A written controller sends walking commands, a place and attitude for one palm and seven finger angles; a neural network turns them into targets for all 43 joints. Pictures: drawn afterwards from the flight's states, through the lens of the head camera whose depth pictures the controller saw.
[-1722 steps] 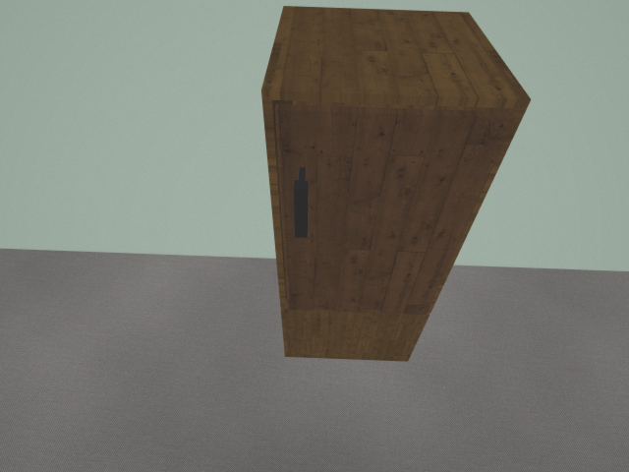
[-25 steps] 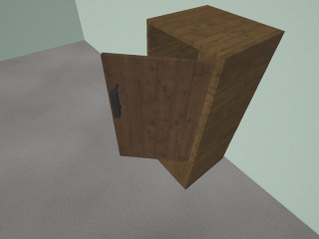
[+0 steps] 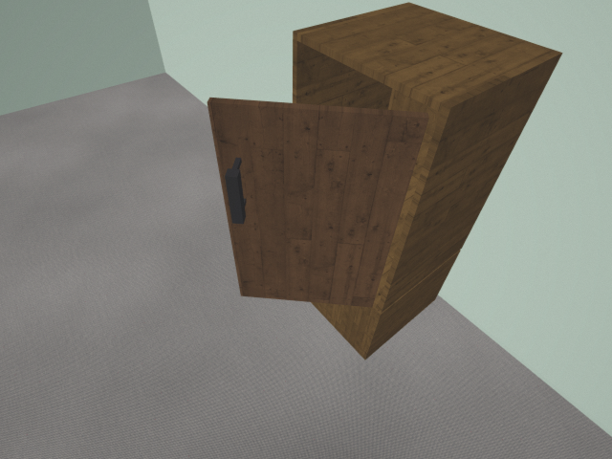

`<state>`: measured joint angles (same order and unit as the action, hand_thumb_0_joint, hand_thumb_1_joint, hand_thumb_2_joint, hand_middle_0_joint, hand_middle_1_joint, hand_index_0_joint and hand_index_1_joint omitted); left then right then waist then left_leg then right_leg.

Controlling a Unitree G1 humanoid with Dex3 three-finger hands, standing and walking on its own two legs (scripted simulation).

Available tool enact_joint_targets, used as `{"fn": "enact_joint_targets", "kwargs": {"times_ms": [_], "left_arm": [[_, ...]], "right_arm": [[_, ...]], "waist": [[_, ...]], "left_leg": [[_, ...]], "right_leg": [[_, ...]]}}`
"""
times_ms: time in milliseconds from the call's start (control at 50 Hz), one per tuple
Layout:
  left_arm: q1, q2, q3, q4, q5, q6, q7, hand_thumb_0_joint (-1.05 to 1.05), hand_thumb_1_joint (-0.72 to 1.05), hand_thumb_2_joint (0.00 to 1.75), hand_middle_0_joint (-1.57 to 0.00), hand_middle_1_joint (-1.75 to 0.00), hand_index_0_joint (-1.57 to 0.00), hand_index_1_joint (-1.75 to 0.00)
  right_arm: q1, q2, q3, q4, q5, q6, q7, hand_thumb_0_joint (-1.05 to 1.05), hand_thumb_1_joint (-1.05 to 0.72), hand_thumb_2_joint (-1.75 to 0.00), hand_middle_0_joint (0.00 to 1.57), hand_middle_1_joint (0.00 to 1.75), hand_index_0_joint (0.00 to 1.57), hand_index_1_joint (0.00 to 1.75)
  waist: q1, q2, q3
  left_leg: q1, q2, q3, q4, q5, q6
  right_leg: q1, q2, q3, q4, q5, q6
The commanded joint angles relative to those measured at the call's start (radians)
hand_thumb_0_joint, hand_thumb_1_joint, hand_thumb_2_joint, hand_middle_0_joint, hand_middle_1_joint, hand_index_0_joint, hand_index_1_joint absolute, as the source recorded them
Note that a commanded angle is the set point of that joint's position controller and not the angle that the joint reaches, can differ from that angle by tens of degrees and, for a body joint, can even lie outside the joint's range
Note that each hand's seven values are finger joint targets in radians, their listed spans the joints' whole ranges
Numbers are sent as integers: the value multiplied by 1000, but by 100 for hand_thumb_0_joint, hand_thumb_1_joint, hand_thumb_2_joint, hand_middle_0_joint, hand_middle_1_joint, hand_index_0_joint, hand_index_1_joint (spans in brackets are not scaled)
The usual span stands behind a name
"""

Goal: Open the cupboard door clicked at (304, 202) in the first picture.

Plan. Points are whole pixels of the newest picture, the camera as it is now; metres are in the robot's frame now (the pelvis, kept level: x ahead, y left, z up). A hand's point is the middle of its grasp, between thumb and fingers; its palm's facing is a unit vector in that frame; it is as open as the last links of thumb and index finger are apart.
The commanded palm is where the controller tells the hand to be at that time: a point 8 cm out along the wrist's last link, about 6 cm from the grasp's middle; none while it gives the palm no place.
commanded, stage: come to a stop and stand still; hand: left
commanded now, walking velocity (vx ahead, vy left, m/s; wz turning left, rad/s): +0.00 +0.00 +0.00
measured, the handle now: (238, 190) +0.59 +0.17 +0.00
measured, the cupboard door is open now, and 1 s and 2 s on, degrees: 46 46 46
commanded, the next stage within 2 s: look again from close up in 0.04 s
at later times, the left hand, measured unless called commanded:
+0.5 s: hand out of the picture +0.01 +0.16 -0.18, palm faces +0.02 -0.99 -0.15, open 7.3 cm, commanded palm none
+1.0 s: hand (192, 362) +0.24 +0.17 -0.01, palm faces +0.10 -0.99 +0.03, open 7.9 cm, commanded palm +0.16 +0.24 -0.06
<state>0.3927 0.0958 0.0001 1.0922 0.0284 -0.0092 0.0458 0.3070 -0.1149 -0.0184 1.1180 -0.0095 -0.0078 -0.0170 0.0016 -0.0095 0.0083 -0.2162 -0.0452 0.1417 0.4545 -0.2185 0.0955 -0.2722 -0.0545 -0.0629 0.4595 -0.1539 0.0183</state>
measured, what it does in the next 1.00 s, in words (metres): stands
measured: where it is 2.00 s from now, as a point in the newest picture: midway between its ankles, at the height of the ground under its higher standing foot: outside the picture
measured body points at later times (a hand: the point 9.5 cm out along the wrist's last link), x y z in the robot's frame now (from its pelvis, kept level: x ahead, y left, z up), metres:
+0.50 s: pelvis +0.02 +0.01 +0.00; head +0.02 +0.02 +0.45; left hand +0.01 +0.21 -0.16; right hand +0.01 -0.20 -0.16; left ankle +0.03 +0.05 -0.74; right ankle +0.06 -0.13 -0.74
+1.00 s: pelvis +0.03 +0.00 -0.04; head +0.04 +0.01 +0.41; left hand +0.23 +0.23 -0.01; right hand +0.19 -0.27 -0.11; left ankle +0.03 +0.06 -0.74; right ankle +0.07 -0.11 -0.74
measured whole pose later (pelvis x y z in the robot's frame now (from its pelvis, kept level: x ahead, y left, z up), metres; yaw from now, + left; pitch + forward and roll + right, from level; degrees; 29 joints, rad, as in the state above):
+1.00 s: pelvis +0.03 +0.00 -0.04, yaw +4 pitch +8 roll +0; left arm 0.37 0.15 0.07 0.15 -0.21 -0.42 -0.12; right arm 0.27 -0.29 -0.05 0.67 0.02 -0.29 0.01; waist -0.05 0.00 -0.14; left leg -0.56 -0.06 0.09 0.86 -0.44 0.08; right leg -0.61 -0.02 -0.05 0.86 -0.39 -0.01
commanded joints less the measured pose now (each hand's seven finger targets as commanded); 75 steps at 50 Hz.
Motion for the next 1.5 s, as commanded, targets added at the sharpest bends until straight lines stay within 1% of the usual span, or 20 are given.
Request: {"fn": "enact_joint_targets", "kwargs": {"times_ms": [0, 640, 660, 680, 700, 720, 740, 760, 820, 840, 880, 900, 920, 960, 1000, 1040, 1120, 1240, 1380, 1480], "left_arm": [[76, 68, 9, -22, 1, -12, 3, 0, 90, 90, -20, -30, -20, -30], [32, 77, 5, -8, -10, -8, 9, 0, 90, 90, -20, -30, -20, -30], [31, 73, 5, -6, -9, -8, 10, 0, 90, 90, -20, -30, -20, -30], [23, 137, -6, 23, 1, -11, 40, 0, 90, 90, -20, -30, -20, -30], [-693, 329, 84, -1542, -190, -216, 32, 0, 88, 89, -20, -32, -20, -32], [-338, 272, 57, -1327, -121, -159, 78, 0, 85, 88, -20, -33, -20, -33], [-42, 85, -46, -1106, -126, -13, 115, 0, 83, 87, -21, -34, -21, -34], [-18, -27, -131, -1094, -167, 18, 107, 0, 81, 86, -21, -36, -21, -36], [-29, 66, -63, -1154, -195, -109, 63, 0, 74, 83, -21, -40, -21, -40], [-6, 74, -36, -1103, -195, -159, 32, 0, 71, 82, -21, -42, -21, -42], [130, 40, 11, -930, -220, -291, -56, 0, 67, 80, -22, -45, -22, -45], [195, 30, 29, -915, -240, -370, -121, 0, 64, 79, -22, -47, -22, -47], [250, 52, 66, -926, -254, -448, -188, 0, 62, 78, -22, -48, -22, -48], [259, 154, 156, -949, -254, -578, -318, 0, 57, 76, -22, -51, -22, -51], [253, 258, 254, -984, -237, -633, -379, 0, 53, 74, -23, -54, -23, -54], [199, 262, 274, -1092, -283, -595, -400, 0, 48, 72, -23, -57, -23, -57], [57, 257, 273, -1375, -343, -554, -375, 0, 39, 68, -24, -63, -24, -63], [-139, 272, 184, -1336, -338, -550, -460, 0, 25, 62, -25, -72, -25, -72], [-60, 404, 391, -1215, -410, -383, -535, 0, 8, 55, -26, -82, -26, -82], [-63, 390, 419, -1165, -428, -390, -503, 0, -3, 50, -27, -90, -27, -90]], "right_arm": [[49, -109, -23, -27, 1, -11, -7, 0, -90, -90, 20, 30, 20, 30], [67, -92, -4, 25, 3, -23, -15, 0, -90, -90, 20, 30, 20, 30], [71, -90, -4, 27, 3, -24, -16, 0, -90, -90, 20, 30, 20, 30], [-12, -146, 11, -68, 11, -32, -9, 0, -90, -90, 20, 30, 20, 30], [23, -331, -9, -454, 49, -172, -41, 0, -90, -90, 20, 30, 20, 30], [-67, -262, 27, -386, 51, -280, -57, 0, -90, -90, 20, 30, 20, 30], [-49, -202, 12, -385, 64, -308, -43, 0, -90, -90, 20, 30, 20, 30], [-15, -202, 2, -348, 81, -330, -41, 0, -90, -90, 20, 30, 20, 30], [-48, -287, -19, -458, 48, -379, -38, 0, -90, -90, 20, 30, 20, 30], [-45, -294, -27, -480, 41, -383, -25, 0, -90, -90, 20, 30, 20, 30], [-85, -286, -49, -537, 28, -366, -4, 0, -90, -90, 20, 30, 20, 30], [-111, -286, -60, -574, 29, -358, 6, 0, -90, -90, 20, 30, 20, 30], [-133, -284, -70, -614, 27, -348, 19, 0, -90, -90, 20, 30, 20, 30], [-161, -293, -85, -681, 22, -319, 56, 0, -90, -90, 20, 30, 20, 30], [-186, -283, -95, -729, 29, -293, 62, 0, -90, -90, 20, 30, 20, 30], [-181, -277, -91, -774, 30, -261, 57, 0, -90, -90, 20, 30, 20, 30], [-131, -255, -78, -812, 35, -233, 27, 0, -90, -90, 20, 30, 20, 30], [-102, -278, -39, -739, 34, -259, -14, 0, -90, -90, 20, 30, 20, 30], [-133, -272, -28, -750, 59, -262, -31, 0, -90, -90, 20, 30, 20, 30], [-123, -260, -25, -737, 52, -266, -30, 0, -90, -90, 20, 30, 20, 30]], "waist": [[-2, -9, 109], [-3, -7, 80], [-4, -3, 77], [12, -7, 102], [-127, 227, -410], [-27, 306, -374], [-31, 255, -147], [-47, 141, -39], [-77, -95, -2], [-80, -95, -24], [-35, -321, 12], [-7, -357, -19], [19, -319, -61], [45, -56, -132], [69, -8, -218], [83, 84, -288], [18, 146, -389], [-93, 102, -289], [6, 35, -463], [10, -10, -399]], "left_leg": [[-117, 178, -226, -216, -241, -35], [20, 176, -182, -203, 32, -46], [23, 176, -182, -203, 52, -47], [-54, 203, -163, -43, 274, -71], [270, 115, -274, -116, 239, -167], [239, 184, -311, -195, 220, -199], [46, 168, -304, -234, 47, -222], [0, 130, -264, -183, -48, -178], [-157, 83, -262, 28, -120, -113], [-183, 65, -249, 94, -87, -114], [-354, 63, -240, 184, -191, -125], [-432, 45, -202, 245, -191, -117], [-474, 30, -171, 300, -166, -118], [-467, 11, -153, 377, -59, -140], [-522, 18, -150, 435, 2, -125], [-523, 19, -157, 457, 55, -127], [-454, 40, -177, 517, 122, -102], [-546, 53, -207, 610, -20, -66], [-570, 41, -191, 557, 24, -64], [-591, 42, -192, 515, 37, -70]], "right_leg": [[1, -45, 90, -61, -62, -35], [63, -64, 85, -82, 56, -31], [68, -65, 84, -80, 62, -31], [39, -76, 76, -31, 97, -33], [46, 51, -2, 86, 30, -14], [-75, 38, 14, 219, -196, -44], [-159, 33, -7, 276, -249, -37], [-180, 36, -6, 248, -189, -33], [-198, 43, -24, 96, -193, -39], [-228, 40, -19, 107, -190, -43], [-347, 47, -34, 194, -335, -46], [-368, 48, -26, 236, -373, -49], [-364, 48, -12, 278, -365, -55], [-352, 46, -1, 384, -228, -83], [-378, 52, 14, 481, -146, -85], [-384, 63, 23, 536, -95, -83], [-402, 75, 39, 523, -27, -62], [-505, 86, 71, 488, -112, -53], [-264, 55, 109, 430, -80, -33], [-237, 45, 106, 412, -27, -23]]}}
